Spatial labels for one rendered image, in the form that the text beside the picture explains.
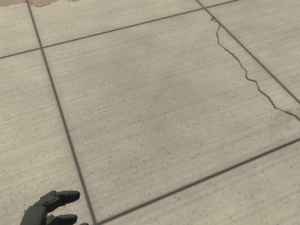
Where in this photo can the left robot hand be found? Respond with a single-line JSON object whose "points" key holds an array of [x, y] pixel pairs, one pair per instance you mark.
{"points": [[37, 214]]}

